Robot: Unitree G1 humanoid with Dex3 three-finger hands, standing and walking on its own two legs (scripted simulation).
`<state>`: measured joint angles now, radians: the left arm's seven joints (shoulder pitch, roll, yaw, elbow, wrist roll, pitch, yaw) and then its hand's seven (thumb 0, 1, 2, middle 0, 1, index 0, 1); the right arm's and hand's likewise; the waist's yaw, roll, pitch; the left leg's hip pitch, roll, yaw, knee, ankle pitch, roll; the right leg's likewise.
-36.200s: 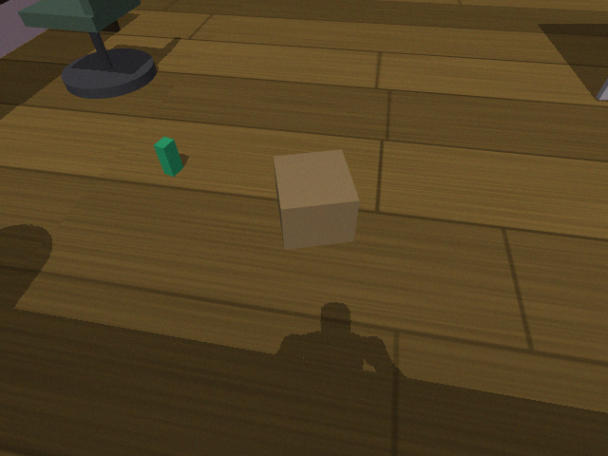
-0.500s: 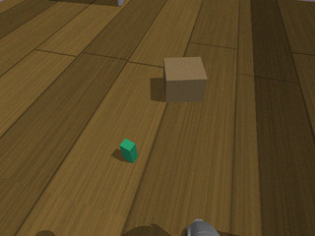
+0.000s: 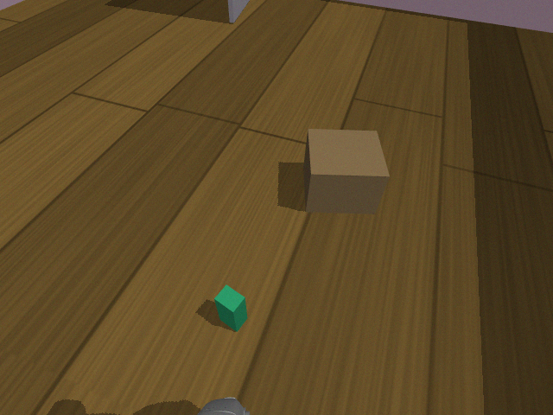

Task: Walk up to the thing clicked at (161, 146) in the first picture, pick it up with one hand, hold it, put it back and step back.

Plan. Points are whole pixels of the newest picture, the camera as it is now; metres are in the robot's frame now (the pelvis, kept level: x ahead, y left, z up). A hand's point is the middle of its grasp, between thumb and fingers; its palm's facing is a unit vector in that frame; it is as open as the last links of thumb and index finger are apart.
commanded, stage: walk up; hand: left
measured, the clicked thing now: (231, 309) +0.53 +0.19 -0.66
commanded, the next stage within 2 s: none
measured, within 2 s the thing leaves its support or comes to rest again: neither
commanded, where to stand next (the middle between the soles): +0.19 -0.01 m, yaw +0 degrees
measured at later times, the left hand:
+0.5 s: hand (144, 368) +0.20 +0.24 -0.13, palm faces -0.06 -0.93 -0.37, open 7.4 cm
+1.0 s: hand (145, 347) +0.23 +0.25 -0.14, palm faces -0.04 -0.94 -0.33, open 7.4 cm
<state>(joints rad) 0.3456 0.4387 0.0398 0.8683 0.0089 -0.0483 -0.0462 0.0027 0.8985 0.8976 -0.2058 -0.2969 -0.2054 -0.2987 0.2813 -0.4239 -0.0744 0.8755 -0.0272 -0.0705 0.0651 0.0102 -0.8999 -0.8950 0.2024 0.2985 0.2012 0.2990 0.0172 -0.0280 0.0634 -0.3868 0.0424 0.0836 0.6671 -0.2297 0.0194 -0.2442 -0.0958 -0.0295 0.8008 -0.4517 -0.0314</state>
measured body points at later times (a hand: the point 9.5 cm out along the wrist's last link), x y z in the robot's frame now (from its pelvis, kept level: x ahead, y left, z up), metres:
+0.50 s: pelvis +0.10 -0.01 +0.00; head +0.13 -0.02 +0.45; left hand +0.20 +0.29 -0.11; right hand +0.16 -0.33 -0.13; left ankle +0.11 +0.11 -0.69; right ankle +0.18 -0.14 -0.72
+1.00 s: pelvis +0.15 +0.00 +0.02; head +0.17 +0.01 +0.47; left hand +0.24 +0.30 -0.11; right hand +0.25 -0.31 -0.10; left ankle +0.16 +0.11 -0.72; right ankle +0.17 -0.14 -0.72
